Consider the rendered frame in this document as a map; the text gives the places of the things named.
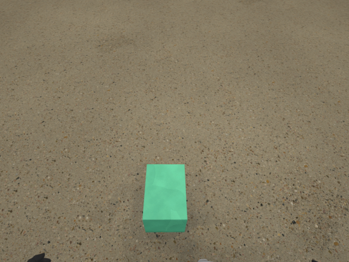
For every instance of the carton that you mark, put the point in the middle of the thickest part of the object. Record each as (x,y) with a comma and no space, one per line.
(164,208)

